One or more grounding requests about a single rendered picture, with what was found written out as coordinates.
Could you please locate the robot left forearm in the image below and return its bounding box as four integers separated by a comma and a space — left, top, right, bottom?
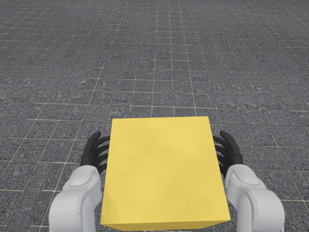
49, 165, 102, 232

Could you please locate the robot right forearm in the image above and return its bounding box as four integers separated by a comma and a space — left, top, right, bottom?
225, 164, 285, 232

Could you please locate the carton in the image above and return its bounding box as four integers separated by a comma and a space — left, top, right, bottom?
100, 116, 231, 231

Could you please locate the robot left hand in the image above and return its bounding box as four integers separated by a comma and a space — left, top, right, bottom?
80, 131, 111, 174

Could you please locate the robot right hand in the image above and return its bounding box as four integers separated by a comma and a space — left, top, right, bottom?
212, 130, 244, 178

